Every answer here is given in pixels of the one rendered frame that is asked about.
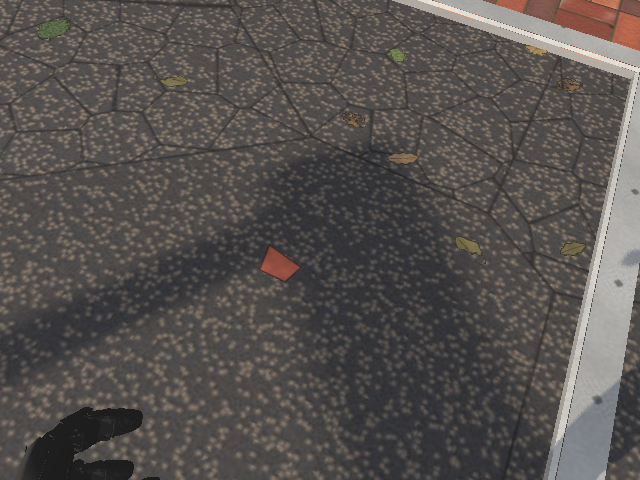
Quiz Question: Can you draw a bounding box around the robot left hand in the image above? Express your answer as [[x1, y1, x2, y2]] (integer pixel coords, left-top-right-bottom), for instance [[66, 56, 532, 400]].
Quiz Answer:
[[14, 407, 160, 480]]

